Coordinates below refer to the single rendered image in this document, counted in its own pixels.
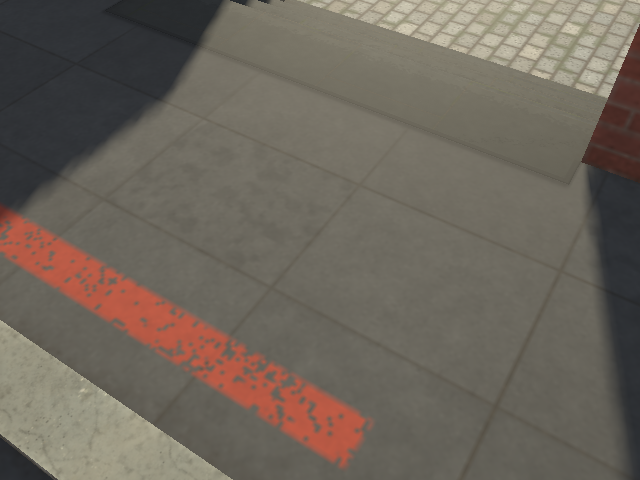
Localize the stairs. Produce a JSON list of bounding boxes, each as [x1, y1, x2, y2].
[[230, 0, 607, 122]]

